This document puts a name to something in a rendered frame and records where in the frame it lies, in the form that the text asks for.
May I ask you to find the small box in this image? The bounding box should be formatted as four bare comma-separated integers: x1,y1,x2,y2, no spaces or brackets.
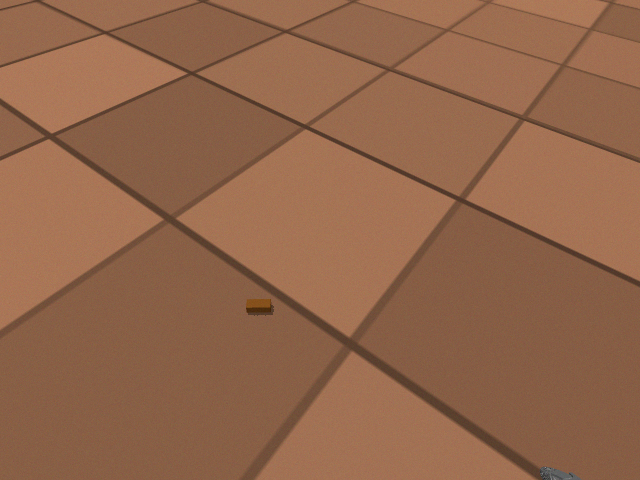
246,299,271,313

